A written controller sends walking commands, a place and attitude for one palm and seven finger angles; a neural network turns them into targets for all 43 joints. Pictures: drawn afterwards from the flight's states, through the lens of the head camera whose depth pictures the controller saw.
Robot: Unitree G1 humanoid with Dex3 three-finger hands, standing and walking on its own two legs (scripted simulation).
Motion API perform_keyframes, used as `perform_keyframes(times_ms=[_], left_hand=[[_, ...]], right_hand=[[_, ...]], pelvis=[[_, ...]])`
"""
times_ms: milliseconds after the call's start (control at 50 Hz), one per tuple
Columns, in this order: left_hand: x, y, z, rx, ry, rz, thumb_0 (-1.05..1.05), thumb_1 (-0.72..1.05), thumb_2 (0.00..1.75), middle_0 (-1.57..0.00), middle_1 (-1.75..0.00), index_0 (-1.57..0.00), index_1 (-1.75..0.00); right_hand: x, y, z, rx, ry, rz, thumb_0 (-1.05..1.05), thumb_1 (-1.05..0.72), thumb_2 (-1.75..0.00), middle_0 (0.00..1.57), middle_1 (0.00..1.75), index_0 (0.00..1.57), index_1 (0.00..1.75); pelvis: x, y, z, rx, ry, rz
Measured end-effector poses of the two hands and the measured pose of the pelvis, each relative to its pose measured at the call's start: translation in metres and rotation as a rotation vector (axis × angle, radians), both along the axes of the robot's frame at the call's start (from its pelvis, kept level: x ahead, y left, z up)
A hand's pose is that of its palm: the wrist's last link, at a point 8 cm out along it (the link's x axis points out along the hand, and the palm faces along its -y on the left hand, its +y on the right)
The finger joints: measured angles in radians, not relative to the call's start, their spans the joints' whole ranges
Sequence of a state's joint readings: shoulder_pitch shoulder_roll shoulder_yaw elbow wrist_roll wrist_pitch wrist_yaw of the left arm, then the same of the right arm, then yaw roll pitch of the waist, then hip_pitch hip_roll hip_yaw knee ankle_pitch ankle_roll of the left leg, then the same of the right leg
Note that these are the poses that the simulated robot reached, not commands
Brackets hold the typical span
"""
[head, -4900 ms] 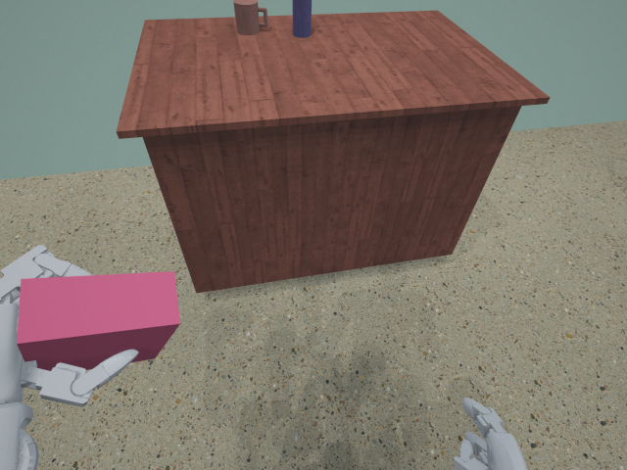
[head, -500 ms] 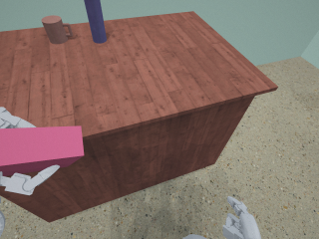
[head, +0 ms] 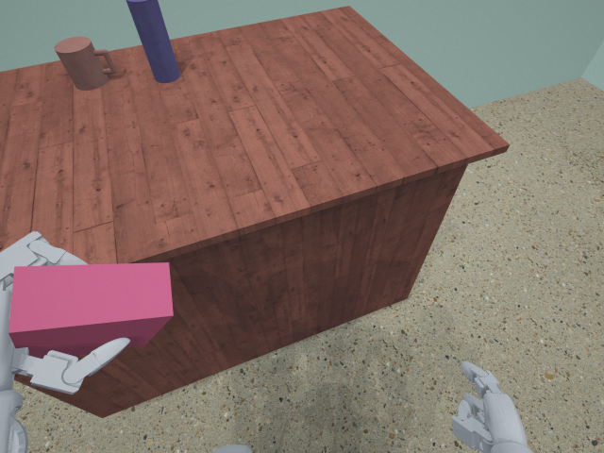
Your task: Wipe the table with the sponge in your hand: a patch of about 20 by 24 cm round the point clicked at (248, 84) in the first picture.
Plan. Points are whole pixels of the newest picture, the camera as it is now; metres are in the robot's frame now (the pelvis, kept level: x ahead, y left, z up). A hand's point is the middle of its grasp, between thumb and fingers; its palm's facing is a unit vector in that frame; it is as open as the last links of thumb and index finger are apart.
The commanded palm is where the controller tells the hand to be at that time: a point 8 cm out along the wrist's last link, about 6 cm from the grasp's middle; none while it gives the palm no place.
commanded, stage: come to a stop and stand still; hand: left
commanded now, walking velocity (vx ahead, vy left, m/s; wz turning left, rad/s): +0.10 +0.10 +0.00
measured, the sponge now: (114, 312) +0.23 +0.19 +0.14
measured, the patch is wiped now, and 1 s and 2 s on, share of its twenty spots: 0.00 0.00 0.00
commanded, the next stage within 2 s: look again from close up in 0.82 s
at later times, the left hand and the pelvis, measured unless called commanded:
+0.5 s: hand (2, 384) +0.16 +0.25 +0.16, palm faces +0.44 -0.81 -0.39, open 9.6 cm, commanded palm +0.10 +0.28 +0.18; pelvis -0.06 +0.00 +0.00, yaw +0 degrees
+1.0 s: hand out of the picture +0.16 +0.28 +0.17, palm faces +0.44 -0.76 -0.48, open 9.6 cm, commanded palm +0.08 +0.28 +0.18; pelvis -0.08 +0.00 -0.01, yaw +0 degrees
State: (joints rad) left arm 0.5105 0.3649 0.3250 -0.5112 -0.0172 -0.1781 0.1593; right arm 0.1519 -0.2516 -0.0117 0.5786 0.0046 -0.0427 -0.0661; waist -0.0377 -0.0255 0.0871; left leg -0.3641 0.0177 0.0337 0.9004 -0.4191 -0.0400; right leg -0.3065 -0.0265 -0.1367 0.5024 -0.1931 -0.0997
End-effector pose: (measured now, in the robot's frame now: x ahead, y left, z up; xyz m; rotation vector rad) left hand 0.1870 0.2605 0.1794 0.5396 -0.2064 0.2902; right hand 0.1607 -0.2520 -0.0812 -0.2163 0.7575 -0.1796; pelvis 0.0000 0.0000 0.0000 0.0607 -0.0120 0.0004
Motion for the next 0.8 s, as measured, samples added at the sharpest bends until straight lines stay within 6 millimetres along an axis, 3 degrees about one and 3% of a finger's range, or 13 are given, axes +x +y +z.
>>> perform_keyframes(times_ms=[140, 300, 360, 440, 520, 620, 720, 800], left_hand=[[-0.040, 0.022, 0.017, 0.048, -0.075, 0.009, 0.00, -0.44, 0.98, -0.82, -1.32, -0.81, -1.32], [-0.078, 0.059, 0.003, -0.031, -0.119, 0.120, 0.00, -0.44, 0.98, -0.82, -1.32, -0.80, -1.32], [-0.080, 0.060, -0.001, -0.068, -0.117, 0.149, 0.00, -0.44, 0.98, -0.82, -1.32, -0.80, -1.33], [-0.075, 0.044, -0.003, -0.093, -0.103, 0.128, 0.00, -0.44, 0.98, -0.82, -1.32, -0.80, -1.33], [-0.066, 0.017, -0.002, -0.046, -0.092, 0.075, 0.00, -0.44, 0.98, -0.82, -1.32, -0.80, -1.33], [-0.062, -0.011, 0.002, -0.016, -0.052, 0.011, 0.00, -0.44, 0.98, -0.82, -1.32, -0.80, -1.33], [-0.068, -0.014, 0.005, 0.020, 0.008, 0.006, 0.00, -0.44, 0.98, -0.82, -1.32, -0.80, -1.33], [-0.074, -0.003, 0.001, 0.034, 0.029, 0.039, 0.00, -0.44, 0.98, -0.82, -1.32, -0.80, -1.33]], right_hand=[[-0.028, 0.002, 0.009, -0.048, 0.014, 0.004, 0.01, -0.91, -0.90, 0.20, 0.30, 0.20, 0.30], [-0.061, 0.052, 0.001, 0.013, 0.019, 0.039, 0.01, -0.91, -0.90, 0.20, 0.30, 0.20, 0.30], [-0.068, 0.071, -0.002, 0.064, 0.023, 0.076, 0.01, -0.91, -0.90, 0.20, 0.30, 0.20, 0.30], [-0.071, 0.081, -0.006, 0.116, 0.012, 0.110, 0.01, -0.90, -0.90, 0.20, 0.30, 0.21, 0.30], [-0.070, 0.070, -0.013, 0.146, -0.007, 0.121, 0.01, -0.90, -0.90, 0.21, 0.30, 0.21, 0.30], [-0.073, 0.031, -0.020, 0.120, 0.028, 0.069, 0.01, -0.90, -0.90, 0.21, 0.30, 0.21, 0.30], [-0.080, -0.008, -0.012, 0.046, 0.071, 0.000, 0.01, -0.90, -0.90, 0.20, 0.30, 0.20, 0.30], [-0.082, -0.024, -0.005, -0.011, 0.084, -0.008, 0.01, -0.91, -0.90, 0.20, 0.30, 0.20, 0.30]], pelvis=[[-0.023, 0.012, -0.001, -0.016, 0.006, 0.010], [-0.041, 0.027, -0.001, -0.055, -0.037, 0.019], [-0.045, 0.025, 0.001, -0.065, -0.042, 0.020], [-0.051, 0.016, 0.001, -0.067, -0.036, 0.011], [-0.059, -0.002, -0.005, -0.056, -0.022, -0.003], [-0.063, -0.016, -0.005, -0.055, -0.015, 0.008], [-0.061, -0.020, 0.003, -0.033, 0.007, 0.000], [-0.062, -0.019, 0.004, -0.031, 0.011, 0.009]])
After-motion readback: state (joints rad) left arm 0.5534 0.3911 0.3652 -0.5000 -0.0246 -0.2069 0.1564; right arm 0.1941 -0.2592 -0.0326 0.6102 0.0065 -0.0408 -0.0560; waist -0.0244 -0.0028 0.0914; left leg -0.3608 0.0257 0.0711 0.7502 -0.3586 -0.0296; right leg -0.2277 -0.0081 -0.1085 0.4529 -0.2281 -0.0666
